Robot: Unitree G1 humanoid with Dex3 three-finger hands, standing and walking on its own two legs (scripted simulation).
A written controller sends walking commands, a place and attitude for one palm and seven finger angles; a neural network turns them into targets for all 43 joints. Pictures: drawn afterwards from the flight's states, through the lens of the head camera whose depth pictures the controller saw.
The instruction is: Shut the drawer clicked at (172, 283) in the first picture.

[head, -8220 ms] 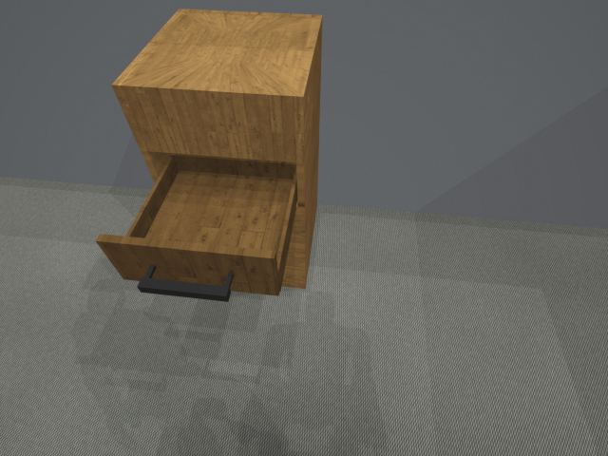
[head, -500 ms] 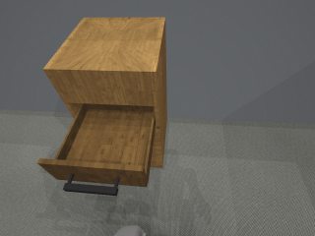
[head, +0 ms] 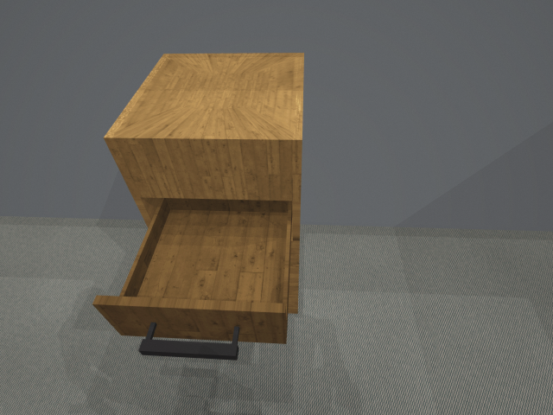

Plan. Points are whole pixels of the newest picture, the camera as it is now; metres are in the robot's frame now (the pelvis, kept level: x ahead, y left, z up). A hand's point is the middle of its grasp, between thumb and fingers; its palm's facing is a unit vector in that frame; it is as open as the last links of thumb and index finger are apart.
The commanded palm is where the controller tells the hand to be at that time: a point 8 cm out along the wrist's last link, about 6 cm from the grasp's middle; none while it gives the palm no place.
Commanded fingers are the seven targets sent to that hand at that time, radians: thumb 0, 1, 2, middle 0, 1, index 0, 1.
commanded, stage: come to a stop and stand still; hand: left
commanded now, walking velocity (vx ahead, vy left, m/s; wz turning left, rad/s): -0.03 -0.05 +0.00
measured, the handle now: (191, 339) +0.31 +0.21 -0.21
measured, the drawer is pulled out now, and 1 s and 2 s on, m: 0.30 0.30 0.30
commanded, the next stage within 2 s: look again from close up in 0.90 s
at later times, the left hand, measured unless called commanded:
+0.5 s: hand out of the picture +0.01 +0.19 -0.17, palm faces +0.03 -0.98 -0.19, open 7.3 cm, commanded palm none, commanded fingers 0.00 0.90 0.90 -0.20 -0.30 -0.20 -0.30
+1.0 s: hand out of the picture +0.01 +0.21 -0.17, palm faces +0.03 -0.98 -0.17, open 7.4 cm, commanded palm none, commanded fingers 0.00 0.90 0.90 -0.20 -0.30 -0.20 -0.30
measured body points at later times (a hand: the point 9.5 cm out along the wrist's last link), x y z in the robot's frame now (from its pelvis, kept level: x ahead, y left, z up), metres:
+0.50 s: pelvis +0.01 +0.02 +0.01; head +0.02 +0.02 +0.46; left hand +0.01 +0.24 -0.15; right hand -0.01 -0.18 -0.16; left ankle -0.01 +0.11 -0.73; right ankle -0.02 -0.06 -0.73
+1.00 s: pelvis +0.02 +0.05 +0.01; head +0.02 +0.06 +0.46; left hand +0.01 +0.27 -0.15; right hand +0.02 -0.17 -0.14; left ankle -0.01 +0.11 -0.73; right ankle -0.02 -0.06 -0.73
